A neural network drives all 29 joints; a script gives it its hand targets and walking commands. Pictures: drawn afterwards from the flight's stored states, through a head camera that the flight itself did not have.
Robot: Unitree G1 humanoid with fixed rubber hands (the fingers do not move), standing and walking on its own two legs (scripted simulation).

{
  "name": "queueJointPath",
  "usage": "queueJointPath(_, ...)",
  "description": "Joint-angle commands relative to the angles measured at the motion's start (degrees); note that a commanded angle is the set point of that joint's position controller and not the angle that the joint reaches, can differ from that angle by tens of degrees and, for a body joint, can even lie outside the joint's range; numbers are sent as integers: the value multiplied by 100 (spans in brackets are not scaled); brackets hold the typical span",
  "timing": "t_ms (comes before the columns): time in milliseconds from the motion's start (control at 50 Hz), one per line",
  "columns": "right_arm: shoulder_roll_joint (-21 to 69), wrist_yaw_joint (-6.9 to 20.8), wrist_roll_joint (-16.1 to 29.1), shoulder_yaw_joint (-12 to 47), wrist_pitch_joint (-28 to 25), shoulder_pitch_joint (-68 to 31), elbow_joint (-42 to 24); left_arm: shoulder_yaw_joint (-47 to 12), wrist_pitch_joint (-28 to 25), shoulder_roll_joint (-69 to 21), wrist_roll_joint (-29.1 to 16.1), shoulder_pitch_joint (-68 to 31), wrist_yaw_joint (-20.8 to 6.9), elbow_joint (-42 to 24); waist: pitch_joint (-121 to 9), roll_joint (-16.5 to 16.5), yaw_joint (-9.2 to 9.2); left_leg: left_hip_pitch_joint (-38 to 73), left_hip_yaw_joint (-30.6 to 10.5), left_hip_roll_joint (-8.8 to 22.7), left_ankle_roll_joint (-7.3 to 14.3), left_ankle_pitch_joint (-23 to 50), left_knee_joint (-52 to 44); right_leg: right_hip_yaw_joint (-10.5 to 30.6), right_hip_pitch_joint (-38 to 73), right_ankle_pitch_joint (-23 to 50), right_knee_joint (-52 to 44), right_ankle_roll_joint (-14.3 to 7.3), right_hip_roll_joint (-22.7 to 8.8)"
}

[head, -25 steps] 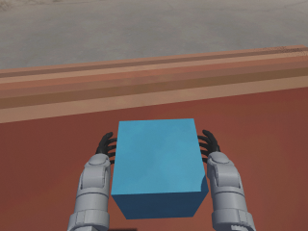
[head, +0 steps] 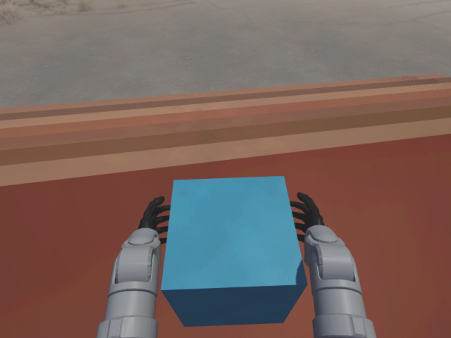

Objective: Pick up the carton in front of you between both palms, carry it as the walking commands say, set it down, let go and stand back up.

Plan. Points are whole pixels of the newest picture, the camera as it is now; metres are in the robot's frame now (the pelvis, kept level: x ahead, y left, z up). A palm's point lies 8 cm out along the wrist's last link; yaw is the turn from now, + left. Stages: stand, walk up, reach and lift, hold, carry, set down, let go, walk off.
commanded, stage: hold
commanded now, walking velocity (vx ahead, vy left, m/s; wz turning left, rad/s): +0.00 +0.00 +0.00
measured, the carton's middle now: (231, 255) +0.29 +0.00 -0.04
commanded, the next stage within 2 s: carry in 0.92 s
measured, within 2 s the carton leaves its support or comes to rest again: neither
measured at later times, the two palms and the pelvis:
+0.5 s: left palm (147, 236) +0.28 +0.15 +0.05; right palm (317, 234) +0.28 -0.15 +0.06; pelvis -0.01 +0.00 +0.00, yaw +0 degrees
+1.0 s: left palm (148, 233) +0.28 +0.15 +0.05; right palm (315, 230) +0.29 -0.15 +0.06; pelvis +0.00 +0.00 +0.00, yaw +0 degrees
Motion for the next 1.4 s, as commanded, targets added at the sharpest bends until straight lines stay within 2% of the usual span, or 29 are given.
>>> queueJointPath(0, 5261, 1246, 1517, 3244, -54, -2487, -490, -3307, -87, -5096, -1408, -2614, -1274, -533, -1600, 106, 11, 422, -44, -507, -3, 1524, -303, 76, 500, 1470, -212, 65, 466)
queueJointPath(20, 5253, 1220, 1535, 3369, -13, -2258, -667, -3369, -62, -5113, -1671, -2635, -1280, -753, -1692, -110, -125, 416, -77, -503, -14, 1668, -280, 70, 647, 1671, -261, 37, 493)
queueJointPath(80, 4916, 1223, 1407, 3125, 153, -2251, -457, -3096, 120, -4899, -1424, -2420, -1240, -525, -1308, 104, 103, 169, -120, -459, -20, 1232, -456, -24, 682, 1174, -343, -14, 429)
queueJointPath(100, 4869, 1225, 1375, 3086, 153, -2242, -507, -3147, 129, -4948, -1494, -2420, -1251, -530, -1116, -48, -193, 274, -43, -473, -41, 1014, -406, 17, 475, 920, -393, -27, 452)
queueJointPath(120, 4949, 1238, 1343, 3065, 197, -2278, -343, -2995, 121, -4801, -1304, -2532, -1234, -560, -1010, 50, 74, 166, -24, -473, 10, 852, -484, -33, 460, 865, -412, -22, 408)
queueJointPath(160, 4972, 1251, 1388, 2915, 146, -2401, -426, -2953, 122, -4829, -1337, -2635, -1305, -409, -859, 81, -109, -110, 12, -469, 19, 483, -468, 83, 472, 587, -421, -29, 392)
queueJointPath(180, 5023, 1294, 1451, 3152, 118, -2711, -579, -3035, 86, -5008, -1344, -2578, -1275, -413, -1068, -140, 106, 62, -40, -452, 71, 494, -417, 10, 426, 475, -311, 25, 426)
queueJointPath(240, 5012, 1285, 1315, 2944, 171, -2579, -226, -3094, 99, -5132, -1452, -2971, -1289, -437, -1092, 55, -174, 153, 10, -458, -4, 649, -387, 47, 320, 560, -360, -29, 406)
queueJointPath(280, 5113, 1303, 1324, 2974, 82, -2954, -293, -2989, 77, -5060, -1379, -3187, -1322, -405, -1078, 63, 7, -7, 12, -490, 22, 317, -378, 0, 373, 330, -291, -42, 446)
queueJointPath(300, 5152, 1309, 1312, 2944, 91, -2747, -197, -3008, 92, -5106, -1407, -3230, -1330, -309, -1053, 44, -221, 119, 30, -489, 7, 204, -315, 41, 171, 214, -325, -62, 385)
queueJointPath(320, 5155, 1358, 1476, 3108, 71, -2893, -250, -3055, 59, -5123, -1417, -3056, -1318, -418, -1223, 77, 108, 92, 61, -489, 13, 456, -359, 2, 329, 460, -282, -1, 398)
queueJointPath(340, 5130, 1349, 1337, 3034, 95, -2815, -204, -3062, 73, -5140, -1413, -3169, -1316, -282, -1239, -2, -161, 151, 8, -440, 10, 493, -348, -7, 269, 479, -261, -20, 402)
queueJointPath(360, 5167, 1327, 1358, 2977, 96, -3025, -238, -2955, 85, -5117, -1336, -3073, -1315, -269, -1291, 1, 28, 97, -15, -427, 33, 457, -348, 12, 405, 449, -249, -20, 409)
queueJointPath(540, 5004, 1337, 1313, 2882, 108, -3181, -198, -2721, 100, -5157, -1294, -3083, -1307, 25, -1073, -166, 46, 105, 28, -432, 54, 353, -353, -58, 288, 242, -297, -16, 433)
queueJointPath(620, 5074, 1358, 1320, 2916, 103, -2846, -126, -3062, 52, -5242, -1481, -3252, -1341, -250, -1257, 99, -196, 64, 26, -419, -21, 539, -365, -5, 483, 493, -306, -64, 424)
queueJointPath(700, 5094, 1328, 1369, 2934, 147, -2756, -197, -2902, 121, -5043, -1319, -2917, -1287, -246, -1090, -28, 60, 159, -25, -455, 19, 606, -402, -44, 363, 500, -327, -35, 428)
queueJointPath(880, 5030, 1305, 1297, 2947, 108, -2741, -443, -2921, 97, -5026, -1306, -2777, -1304, -350, -1252, -57, -37, 180, 15, -450, 17, 856, -357, -32, 466, 753, -295, -4, 460)
queueJointPath(900, 5025, 1304, 1469, 3141, 169, -2851, -341, -3141, 183, -5156, -1487, -2896, -1292, -286, -1462, 33, 28, -565, -9, 622, 165, -59, 7, -117, -226, -321, 77, -63, -632)
queueJointPath(940, 5124, 1277, 1590, 3271, 243, -2750, -535, -3270, 204, -5195, -1580, -3018, -1255, -748, -1330, -50, -16, -1085, -118, 484, 138, -2400, -101, 145, -766, -2741, -280, -157, -574)
queueJointPath(960, 5142, 1249, 1662, 3462, 253, -2889, -706, -3435, 246, -5238, -1652, -3103, -1200, -824, -1423, -12, -23, -1081, -159, 537, 149, -2625, -72, 237, -898, -2966, -214, -198, -634)
queueJointPath(1000, 5219, 1223, 1904, 3708, 303, -3104, -1036, -3673, 350, -5170, -1813, -3077, -1155, -1145, -1311, 43, 19, -1439, 186, 372, 59, -1634, 151, -113, -908, -1932, 113, -186, -527)
queueJointPath(1080, 4993, 961, 2255, 4244, 832, -3023, -2029, -4089, 850, -5228, -2105, -2676, -890, -1707, -1858, -923, 55, -1827, 721, 161, 17, -1364, 1185, 1072, -530, -2711, -562, -615, -1303)
queueJointPath(1140, 4920, 754, 2356, 4470, 1190, -2524, -2396, -4470, 1230, -5065, -2316, -2595, -629, -2539, -1859, -283, 51, -864, 750, 361, 54, -952, 228, 446, -1089, -1898, 59, -552, -1122)
queueJointPath(1200, 4574, 404, 2362, 4317, 1591, -1761, -2832, -4693, 1659, -4818, -2551, -2381, -388, -3275, -1539, 1631, -129, 830, -1330, 1705, 849, 621, -184, -1170, -3496, -1489, 2386, -65, -192)
queueJointPath(1240, 4466, 166, 2420, 4275, 1879, -1352, -3391, -4848, 1954, -4628, -2891, -2240, -251, -3708, -1544, 1185, -228, 1518, -1705, 2064, 1260, 1856, -163, -1094, -4223, -2322, 2186, -95, -196)
queueJointPath(1320, 4297, -171, 2574, 4423, 2289, -1058, -4367, -4508, 2284, -4643, -2883, -1238, 71, -4015, -2064, 635, -69, -346, 226, 1297, 575, 1329, 552, -1669, -1061, -306, 197, -114, 133)
queueJointPath(1340, 4265, -185, 2667, 4401, 2384, -874, -4371, -4443, 2351, -4493, -2752, -1017, 147, -4139, -2439, 295, 12, -1512, 660, 1029, 306, 870, 1195, -1268, 688, -211, -92, -271, -220)
queueJointPath(1360, 4150, -176, 2826, 4541, 2480, -1319, -4817, -4173, 2414, -4347, -2482, -640, 237, -4101, -2378, -1170, 178, -3130, 1244, 503, -35, -50, 2761, 900, 1755, -1043, -713, -753, -1586)
queueJointPath(1380, 4126, -181, 3062, 4626, 2600, -1268, -4849, -4010, 2448, -4135, -2428, -558, 366, -4385, -2045, -1870, 183, -4582, 1184, 145, -47, -1703, 3741, 2343, 2257, 386, -747, -1388, -2635)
